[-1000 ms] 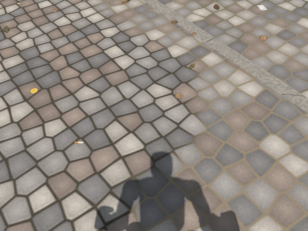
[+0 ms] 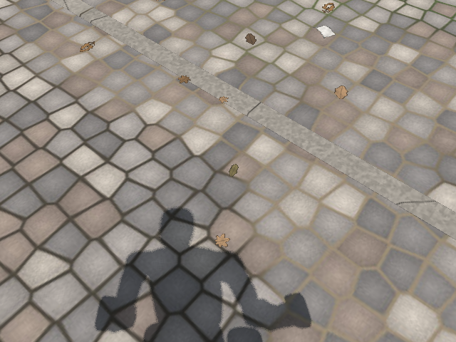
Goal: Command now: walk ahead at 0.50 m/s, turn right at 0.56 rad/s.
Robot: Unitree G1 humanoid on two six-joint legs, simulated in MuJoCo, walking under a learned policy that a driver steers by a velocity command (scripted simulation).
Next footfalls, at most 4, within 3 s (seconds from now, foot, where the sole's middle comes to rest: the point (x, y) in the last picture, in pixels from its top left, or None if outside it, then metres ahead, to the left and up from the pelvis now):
0.34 left None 0.38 0.14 -0.77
0.86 right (292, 280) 0.63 -0.15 -0.77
1.36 left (206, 205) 0.90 0.12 -0.77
1.90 right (242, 129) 1.25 0.00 -0.77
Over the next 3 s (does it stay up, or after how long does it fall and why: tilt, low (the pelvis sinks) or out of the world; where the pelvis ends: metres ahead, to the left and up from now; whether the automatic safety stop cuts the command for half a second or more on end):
stays up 1.41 0.09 0.00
